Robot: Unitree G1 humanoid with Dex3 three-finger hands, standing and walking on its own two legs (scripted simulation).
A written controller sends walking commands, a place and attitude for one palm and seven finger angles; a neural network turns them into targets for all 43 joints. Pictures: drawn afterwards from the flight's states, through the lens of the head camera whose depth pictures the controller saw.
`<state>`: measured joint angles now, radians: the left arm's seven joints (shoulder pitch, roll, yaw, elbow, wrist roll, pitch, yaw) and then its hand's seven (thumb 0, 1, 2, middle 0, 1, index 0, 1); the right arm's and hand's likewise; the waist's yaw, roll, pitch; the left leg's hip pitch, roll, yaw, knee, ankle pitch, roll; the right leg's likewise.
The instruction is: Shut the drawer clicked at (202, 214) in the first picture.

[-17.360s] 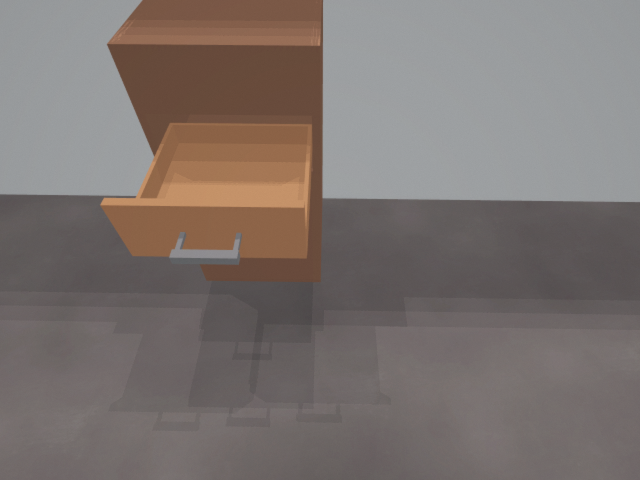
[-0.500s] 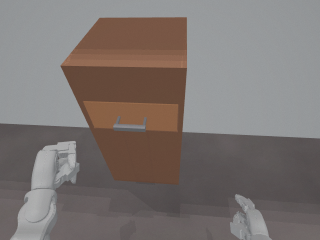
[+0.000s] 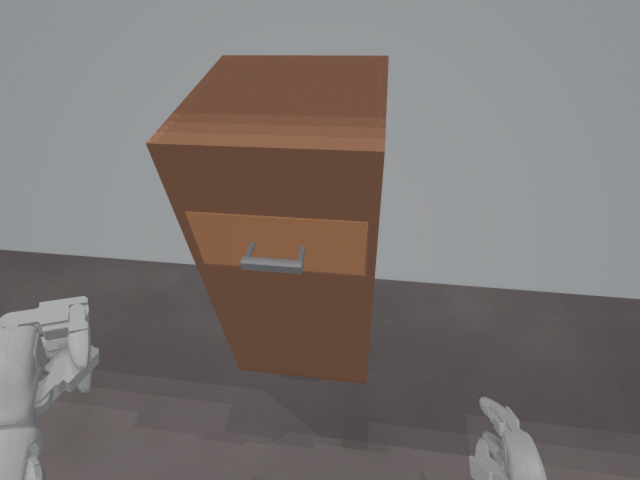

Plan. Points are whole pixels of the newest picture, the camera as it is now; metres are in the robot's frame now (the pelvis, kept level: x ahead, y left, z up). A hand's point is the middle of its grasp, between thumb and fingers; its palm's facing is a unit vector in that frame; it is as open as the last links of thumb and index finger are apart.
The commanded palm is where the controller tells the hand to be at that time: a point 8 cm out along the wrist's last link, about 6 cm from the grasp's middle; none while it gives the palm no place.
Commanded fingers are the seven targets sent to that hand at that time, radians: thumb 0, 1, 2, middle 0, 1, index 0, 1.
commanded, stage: step back with the hand held close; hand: left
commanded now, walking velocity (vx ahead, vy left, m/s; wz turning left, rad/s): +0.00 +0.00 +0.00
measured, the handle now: (274, 257) +0.57 +0.19 -0.13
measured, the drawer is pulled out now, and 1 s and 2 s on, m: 0.00 0.00 0.00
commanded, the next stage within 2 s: stop stepping back and stand still in 1.34 s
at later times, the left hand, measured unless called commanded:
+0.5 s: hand (60, 382) +0.15 +0.26 +0.15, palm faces +0.28 -0.81 -0.51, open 3.2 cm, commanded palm +0.09 +0.30 +0.18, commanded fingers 0.00 0.90 0.90 -1.40 -1.60 -1.40 -1.60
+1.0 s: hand out of the picture +0.07 +0.26 +0.16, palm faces +0.37 -0.82 -0.44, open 3.2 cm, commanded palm +0.00 +0.31 +0.18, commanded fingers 0.00 0.90 0.90 -1.40 -1.60 -1.40 -1.60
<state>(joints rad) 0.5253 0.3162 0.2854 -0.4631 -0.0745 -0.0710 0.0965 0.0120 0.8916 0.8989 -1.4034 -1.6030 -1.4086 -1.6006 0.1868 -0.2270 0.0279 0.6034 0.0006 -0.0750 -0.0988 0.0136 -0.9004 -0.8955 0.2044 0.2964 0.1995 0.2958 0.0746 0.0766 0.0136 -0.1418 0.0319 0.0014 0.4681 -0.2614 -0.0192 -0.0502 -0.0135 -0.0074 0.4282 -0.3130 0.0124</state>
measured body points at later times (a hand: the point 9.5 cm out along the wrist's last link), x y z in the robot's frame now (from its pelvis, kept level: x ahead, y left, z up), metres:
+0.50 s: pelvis -0.04 +0.02 +0.00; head -0.01 +0.01 +0.45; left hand +0.13 +0.30 +0.18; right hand +0.13 -0.22 -0.09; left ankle +0.00 +0.13 -0.74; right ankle -0.05 -0.13 -0.74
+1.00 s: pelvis -0.12 +0.03 -0.01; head -0.10 +0.04 +0.43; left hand +0.04 +0.31 +0.18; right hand +0.05 -0.22 -0.09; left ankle -0.01 +0.13 -0.74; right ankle -0.05 -0.12 -0.74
